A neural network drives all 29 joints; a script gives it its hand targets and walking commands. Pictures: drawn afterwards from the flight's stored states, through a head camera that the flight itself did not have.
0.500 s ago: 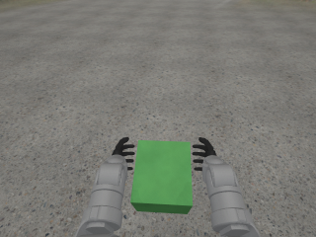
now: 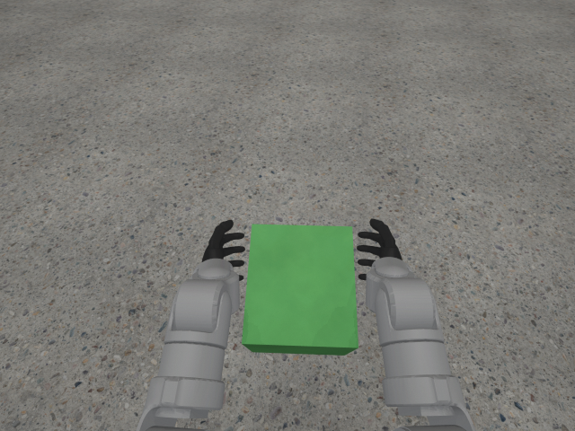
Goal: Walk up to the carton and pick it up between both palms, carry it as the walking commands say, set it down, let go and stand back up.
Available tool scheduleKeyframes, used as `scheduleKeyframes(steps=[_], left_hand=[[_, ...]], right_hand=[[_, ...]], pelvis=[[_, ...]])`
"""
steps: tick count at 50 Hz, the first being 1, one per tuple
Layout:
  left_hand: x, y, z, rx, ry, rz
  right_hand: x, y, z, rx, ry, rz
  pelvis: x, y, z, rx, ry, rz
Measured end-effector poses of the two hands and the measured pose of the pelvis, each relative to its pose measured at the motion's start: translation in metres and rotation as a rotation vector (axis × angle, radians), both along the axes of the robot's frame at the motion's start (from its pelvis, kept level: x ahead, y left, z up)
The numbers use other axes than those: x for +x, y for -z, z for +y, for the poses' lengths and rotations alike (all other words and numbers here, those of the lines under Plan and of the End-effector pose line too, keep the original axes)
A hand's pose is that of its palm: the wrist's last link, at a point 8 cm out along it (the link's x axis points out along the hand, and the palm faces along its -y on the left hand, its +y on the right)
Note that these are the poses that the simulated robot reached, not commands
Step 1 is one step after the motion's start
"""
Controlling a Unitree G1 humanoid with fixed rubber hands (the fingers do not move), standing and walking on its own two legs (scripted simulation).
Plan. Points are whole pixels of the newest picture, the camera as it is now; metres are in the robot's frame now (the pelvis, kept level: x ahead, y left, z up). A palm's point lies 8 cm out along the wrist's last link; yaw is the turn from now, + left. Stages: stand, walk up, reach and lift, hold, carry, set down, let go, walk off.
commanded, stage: carry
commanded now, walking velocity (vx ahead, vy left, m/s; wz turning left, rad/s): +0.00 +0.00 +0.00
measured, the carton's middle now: (300, 292) +0.34 +0.01 -0.03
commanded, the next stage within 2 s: none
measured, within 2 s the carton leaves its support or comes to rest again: neither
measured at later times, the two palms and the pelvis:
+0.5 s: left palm (212, 284) +0.26 +0.12 +0.12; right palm (407, 283) +0.27 -0.12 +0.11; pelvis -0.04 -0.02 +0.01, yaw +3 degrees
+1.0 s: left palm (210, 273) +0.28 +0.13 +0.11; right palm (396, 270) +0.29 -0.11 +0.11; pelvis -0.02 -0.01 +0.01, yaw +3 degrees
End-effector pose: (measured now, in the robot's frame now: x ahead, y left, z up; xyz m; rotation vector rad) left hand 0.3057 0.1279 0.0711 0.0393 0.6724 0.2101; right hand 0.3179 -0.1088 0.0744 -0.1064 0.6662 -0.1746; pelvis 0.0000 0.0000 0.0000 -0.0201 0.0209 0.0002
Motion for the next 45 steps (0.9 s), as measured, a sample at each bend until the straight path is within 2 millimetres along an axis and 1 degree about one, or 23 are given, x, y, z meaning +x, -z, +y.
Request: scheduleKeyframes(steps=[2,4,7,9,13,16,20,24,27,35,45], left_hand=[[-0.002,0.0,-0.012,0.01,0.003,0.025],[-0.006,-0.003,-0.02,0.014,0.006,0.055],[-0.012,-0.007,-0.025,-0.011,0.015,0.09],[-0.016,-0.01,-0.024,-0.033,0.017,0.1],[-0.031,-0.017,-0.018,-0.055,0.004,0.111],[-0.041,-0.025,-0.014,-0.053,-0.021,0.111],[-0.047,-0.037,-0.011,-0.032,-0.054,0.109],[-0.049,-0.044,-0.011,-0.017,-0.069,0.118],[-0.048,-0.045,-0.012,-0.011,-0.068,0.129],[-0.043,-0.04,-0.013,-0.017,-0.049,0.149],[-0.034,-0.035,-0.006,-0.023,-0.054,0.144]], right_hand=[[-0.006,0.002,-0.009,0.0,0.054,0.025],[-0.014,0.0,-0.016,0.01,0.1,0.054],[-0.025,-0.008,-0.02,0.015,0.143,0.086],[-0.031,-0.012,-0.02,0.014,0.148,0.095],[-0.04,-0.022,-0.017,0.027,0.103,0.109],[-0.042,-0.028,-0.014,0.033,0.061,0.111],[-0.043,-0.035,-0.01,0.038,0.028,0.112],[-0.045,-0.038,-0.009,0.033,0.024,0.121],[-0.046,-0.038,-0.009,0.028,0.032,0.132],[-0.044,-0.036,-0.01,0.02,0.055,0.15],[-0.031,-0.034,-0.003,0.02,0.042,0.144]], pelvis=[[-0.006,0.0,-0.005,0.004,-0.017,0.014],[-0.012,-0.003,-0.008,0.014,-0.029,0.028],[-0.021,-0.005,-0.009,0.022,-0.034,0.046],[-0.027,-0.006,-0.009,0.027,-0.035,0.05],[-0.034,-0.01,-0.012,0.035,-0.034,0.036],[-0.035,-0.011,-0.015,0.033,-0.037,0.029],[-0.036,-0.012,-0.018,0.03,-0.048,0.024],[-0.036,-0.013,-0.018,0.029,-0.054,0.02],[-0.036,-0.014,-0.017,0.03,-0.057,0.017],[-0.033,-0.014,-0.015,0.03,-0.059,0.015],[-0.024,-0.014,-0.011,0.025,-0.059,0.02]])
